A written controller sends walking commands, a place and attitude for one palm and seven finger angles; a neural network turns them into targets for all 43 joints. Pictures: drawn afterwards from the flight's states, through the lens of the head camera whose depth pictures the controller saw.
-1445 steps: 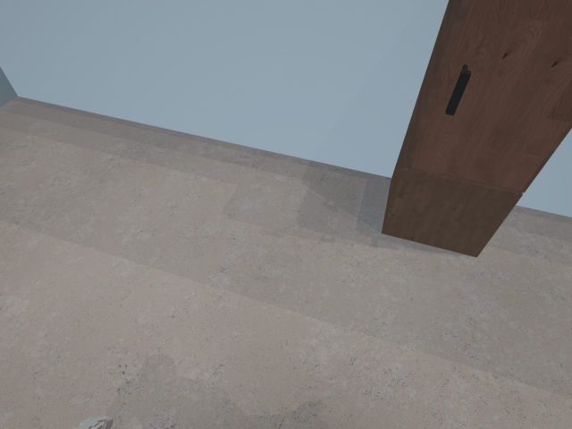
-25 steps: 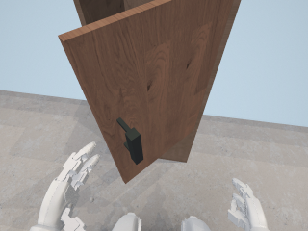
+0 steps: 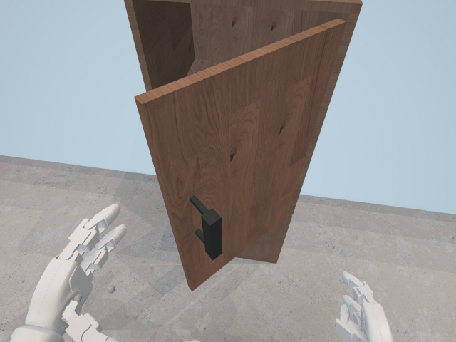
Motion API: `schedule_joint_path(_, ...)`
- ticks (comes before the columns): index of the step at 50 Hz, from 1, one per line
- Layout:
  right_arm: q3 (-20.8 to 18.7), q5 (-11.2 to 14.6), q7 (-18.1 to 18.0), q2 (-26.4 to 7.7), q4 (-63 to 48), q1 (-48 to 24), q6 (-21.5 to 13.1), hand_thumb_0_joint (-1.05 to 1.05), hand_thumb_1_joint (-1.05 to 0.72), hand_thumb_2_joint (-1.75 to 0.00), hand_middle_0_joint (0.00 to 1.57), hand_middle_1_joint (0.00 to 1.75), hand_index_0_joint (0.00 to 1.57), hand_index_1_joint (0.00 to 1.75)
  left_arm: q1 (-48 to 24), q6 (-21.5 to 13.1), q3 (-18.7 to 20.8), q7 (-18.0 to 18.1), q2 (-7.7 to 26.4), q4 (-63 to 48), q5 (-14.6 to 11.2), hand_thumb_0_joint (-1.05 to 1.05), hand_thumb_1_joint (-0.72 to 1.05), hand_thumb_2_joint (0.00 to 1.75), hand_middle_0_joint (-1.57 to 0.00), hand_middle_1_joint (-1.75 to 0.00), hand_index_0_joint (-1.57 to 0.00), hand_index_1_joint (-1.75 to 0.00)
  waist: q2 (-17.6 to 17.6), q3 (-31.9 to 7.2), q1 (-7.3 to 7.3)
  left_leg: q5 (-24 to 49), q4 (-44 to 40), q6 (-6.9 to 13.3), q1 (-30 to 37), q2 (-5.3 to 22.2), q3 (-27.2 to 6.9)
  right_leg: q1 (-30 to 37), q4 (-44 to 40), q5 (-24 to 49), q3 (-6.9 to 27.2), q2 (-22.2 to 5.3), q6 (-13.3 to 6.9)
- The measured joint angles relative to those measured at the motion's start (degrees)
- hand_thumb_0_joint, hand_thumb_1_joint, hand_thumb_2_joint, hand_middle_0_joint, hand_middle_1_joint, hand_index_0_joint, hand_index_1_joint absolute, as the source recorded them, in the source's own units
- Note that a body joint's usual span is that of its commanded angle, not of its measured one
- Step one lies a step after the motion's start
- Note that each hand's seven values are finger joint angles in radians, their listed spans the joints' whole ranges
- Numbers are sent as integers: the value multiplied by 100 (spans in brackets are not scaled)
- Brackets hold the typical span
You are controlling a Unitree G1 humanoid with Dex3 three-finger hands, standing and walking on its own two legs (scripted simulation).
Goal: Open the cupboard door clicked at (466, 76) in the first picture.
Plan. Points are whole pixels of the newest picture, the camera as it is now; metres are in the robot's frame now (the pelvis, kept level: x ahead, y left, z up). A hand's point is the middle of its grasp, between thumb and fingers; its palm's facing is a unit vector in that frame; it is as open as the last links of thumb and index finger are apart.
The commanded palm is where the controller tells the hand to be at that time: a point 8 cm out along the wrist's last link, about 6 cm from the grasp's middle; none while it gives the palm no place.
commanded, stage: draw the hand back to the body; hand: left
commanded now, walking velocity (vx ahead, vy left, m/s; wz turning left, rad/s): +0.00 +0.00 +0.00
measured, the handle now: (205, 227) +0.31 +0.07 +0.04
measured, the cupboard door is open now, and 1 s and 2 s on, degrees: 49 49 49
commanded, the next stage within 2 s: step back with the hand held close in 1.10 s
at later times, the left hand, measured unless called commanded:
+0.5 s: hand (47, 234) +0.21 +0.24 +0.17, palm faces +0.36 -0.84 -0.41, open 11.8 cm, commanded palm +0.16 +0.29 +0.20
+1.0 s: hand (36, 212) +0.22 +0.24 +0.21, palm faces +0.43 -0.80 -0.41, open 7.5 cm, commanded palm +0.17 +0.28 +0.23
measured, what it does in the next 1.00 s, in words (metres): rises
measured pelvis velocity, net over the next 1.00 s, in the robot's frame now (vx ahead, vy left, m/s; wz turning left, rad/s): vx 0.03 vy -0.01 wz -0.03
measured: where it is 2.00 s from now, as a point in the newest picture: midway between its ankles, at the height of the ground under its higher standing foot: outside the picture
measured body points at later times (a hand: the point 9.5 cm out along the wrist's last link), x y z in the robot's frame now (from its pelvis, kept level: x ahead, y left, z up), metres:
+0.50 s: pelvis +0.03 +0.01 +0.05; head +0.01 -0.01 +0.50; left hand +0.19 +0.29 +0.20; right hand +0.22 -0.20 -0.03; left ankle +0.00 +0.11 -0.68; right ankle +0.01 -0.13 -0.68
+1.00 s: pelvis +0.03 -0.01 +0.06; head +0.01 -0.04 +0.51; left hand +0.19 +0.28 +0.23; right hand +0.22 -0.24 -0.02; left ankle +0.00 +0.11 -0.68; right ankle +0.01 -0.13 -0.68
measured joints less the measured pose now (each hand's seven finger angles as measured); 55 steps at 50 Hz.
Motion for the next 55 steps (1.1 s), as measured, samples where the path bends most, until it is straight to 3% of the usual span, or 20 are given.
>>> schedule_joint_path(2,9,6,5,-14,38,-10,-71,2,-91,-90,20,30,21,30,-25,78,36,-8,23,-74,-1,-1,-47,31,-15,-30,-15,-30,3,19,17,28,-95,13,133,-11,0,144,-112,35,-3,-6,14)
schedule_joint_path(5,38,-80,-111,42,86,-9,-28,2,-91,-90,20,30,21,30,38,471,-108,859,167,-431,694,-1,-42,33,-16,-30,-16,-30,-54,31,114,126,-405,32,457,-31,87,419,-373,129,76,-20,44)
schedule_joint_path(8,85,-131,-180,112,133,-34,46,2,-91,-90,20,30,21,30,196,801,-220,1654,132,-650,1152,-1,-34,36,-16,-30,-16,-30,-42,97,125,278,-810,53,832,-65,135,778,-756,278,115,-40,69)
schedule_joint_path(11,146,-180,-215,155,232,-48,71,2,-91,-90,20,30,21,30,256,958,-236,2088,127,-683,1387,-1,-25,40,-17,-30,-17,-30,-26,189,166,431,-1204,74,1202,-102,167,1134,-1126,419,137,-64,84)
schedule_joint_path(15,217,-228,-226,173,449,-90,63,2,-91,-90,20,30,21,30,144,1033,-123,2350,168,-574,1519,-1,-12,46,-17,-30,-17,-30,-17,342,244,617,-1697,89,1688,-145,189,1608,-1586,586,147,-92,105)
schedule_joint_path(27,157,-339,-109,122,939,-358,1,2,-90,-90,20,30,21,30,-337,928,387,2397,246,-486,1533,0,29,63,-19,-30,-19,-30,16,653,345,1070,-2897,71,2799,-200,266,2620,-2620,965,201,-109,108)
schedule_joint_path(39,-34,-360,-76,34,1096,-540,181,2,-91,-90,20,30,21,30,-725,804,1048,2364,397,-424,1431,1,70,81,-20,-31,-21,-30,54,771,405,1281,-3410,-21,3246,-99,285,3029,-3089,1160,209,9,20)
schedule_joint_path(46,-107,-362,-66,16,1146,-549,261,2,-91,-90,20,30,21,30,-732,795,970,2317,258,-278,1422,1,84,87,-21,-30,-21,-30,82,817,387,1360,-3534,-59,3324,-53,295,3087,-3187,1227,217,59,-23)
schedule_joint_path(55,-124,-361,-101,59,1239,-502,207,2,-91,-90,20,30,21,30,-693,741,945,2295,303,-270,1437,2,88,89,-21,-31,-21,-30,74,854,377,1413,-3578,-104,3389,4,296,3155,-3252,1293,217,119,-71)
